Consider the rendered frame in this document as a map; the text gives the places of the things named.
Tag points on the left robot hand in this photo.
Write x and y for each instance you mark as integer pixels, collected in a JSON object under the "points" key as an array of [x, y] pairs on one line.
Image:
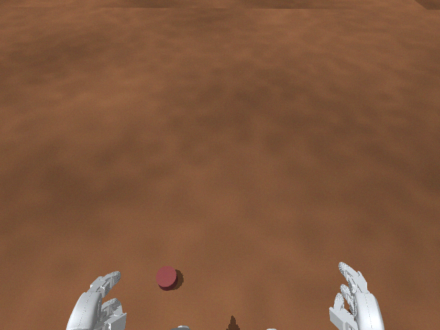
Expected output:
{"points": [[89, 312]]}

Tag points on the tin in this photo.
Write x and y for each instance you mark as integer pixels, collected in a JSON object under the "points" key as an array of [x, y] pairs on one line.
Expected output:
{"points": [[166, 278]]}

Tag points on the right robot hand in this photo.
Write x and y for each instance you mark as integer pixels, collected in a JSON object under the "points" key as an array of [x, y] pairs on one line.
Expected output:
{"points": [[363, 304]]}

